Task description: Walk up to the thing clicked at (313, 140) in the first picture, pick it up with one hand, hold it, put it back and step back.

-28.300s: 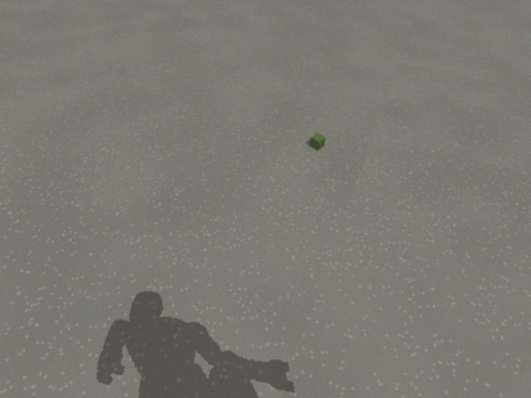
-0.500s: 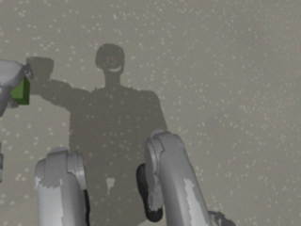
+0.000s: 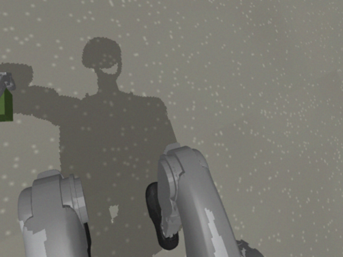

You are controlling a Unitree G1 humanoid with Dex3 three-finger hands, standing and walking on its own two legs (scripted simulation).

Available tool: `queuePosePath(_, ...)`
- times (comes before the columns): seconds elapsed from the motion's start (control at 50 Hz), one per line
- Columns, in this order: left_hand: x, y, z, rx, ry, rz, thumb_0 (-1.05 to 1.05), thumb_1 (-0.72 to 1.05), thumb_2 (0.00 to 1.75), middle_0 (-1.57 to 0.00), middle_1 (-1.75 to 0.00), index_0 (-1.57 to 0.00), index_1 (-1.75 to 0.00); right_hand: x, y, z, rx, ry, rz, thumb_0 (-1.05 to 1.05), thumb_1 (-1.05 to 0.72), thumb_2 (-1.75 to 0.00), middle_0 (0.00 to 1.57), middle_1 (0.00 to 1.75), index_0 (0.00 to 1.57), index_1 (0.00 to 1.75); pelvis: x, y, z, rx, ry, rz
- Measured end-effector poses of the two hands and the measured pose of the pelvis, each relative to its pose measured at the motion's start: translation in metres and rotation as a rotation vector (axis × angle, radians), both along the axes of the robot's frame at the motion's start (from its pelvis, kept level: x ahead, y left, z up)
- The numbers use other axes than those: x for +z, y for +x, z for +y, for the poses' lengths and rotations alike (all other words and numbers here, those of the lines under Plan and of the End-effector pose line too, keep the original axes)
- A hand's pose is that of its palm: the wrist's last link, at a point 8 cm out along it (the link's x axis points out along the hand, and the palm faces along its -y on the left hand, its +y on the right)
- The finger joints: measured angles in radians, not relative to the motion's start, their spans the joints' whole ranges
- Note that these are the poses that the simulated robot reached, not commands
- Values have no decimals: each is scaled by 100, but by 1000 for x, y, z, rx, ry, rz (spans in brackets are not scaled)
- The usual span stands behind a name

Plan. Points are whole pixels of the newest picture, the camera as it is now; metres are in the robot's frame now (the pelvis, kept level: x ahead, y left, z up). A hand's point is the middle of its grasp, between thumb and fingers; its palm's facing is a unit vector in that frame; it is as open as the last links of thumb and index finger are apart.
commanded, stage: rest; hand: left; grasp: from above
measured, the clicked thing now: out of the picture +0.48 +0.29 -0.22
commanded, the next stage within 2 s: open in 1.04 s
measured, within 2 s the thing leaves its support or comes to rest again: rests again in 0.70 s
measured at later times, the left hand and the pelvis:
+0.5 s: hand out of the picture +0.48 +0.28 -0.23, palm faces -0.48 -0.03 -0.87, open 9.8 cm; pelvis +0.00 +0.00 -0.01, yaw -2 degrees
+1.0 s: hand out of the picture +0.47 +0.28 -0.25, palm faces -0.50 -0.04 -0.87, open 9.8 cm; pelvis +0.00 +0.00 -0.01, yaw -4 degrees
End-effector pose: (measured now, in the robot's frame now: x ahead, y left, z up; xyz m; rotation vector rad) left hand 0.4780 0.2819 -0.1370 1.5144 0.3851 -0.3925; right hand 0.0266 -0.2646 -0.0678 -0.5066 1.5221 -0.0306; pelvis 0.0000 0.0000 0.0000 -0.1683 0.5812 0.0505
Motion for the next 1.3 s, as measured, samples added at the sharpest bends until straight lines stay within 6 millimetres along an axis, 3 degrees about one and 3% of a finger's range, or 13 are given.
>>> queuePosePath(0.58,-45,7,-5,10,-9,16,0,3,56,-65,-65,-66,-60,8,5,6,94,-12,-6,0,-92,-90,20,30,21,30,-10,2,4,-23,-38,-36)
queuePosePath(0.88,-57,5,-5,26,-19,27,0,3,56,-65,-65,-66,-60,13,1,9,131,-5,-7,0,-92,-90,20,30,21,30,-12,-2,5,-30,-52,-64)
queuePosePath(1.3,-57,6,-5,-9,-12,11,0,5,59,-59,-69,-61,-65,18,-4,14,170,4,3,0,-92,-90,20,30,21,30,-13,-4,6,-38,-64,-83)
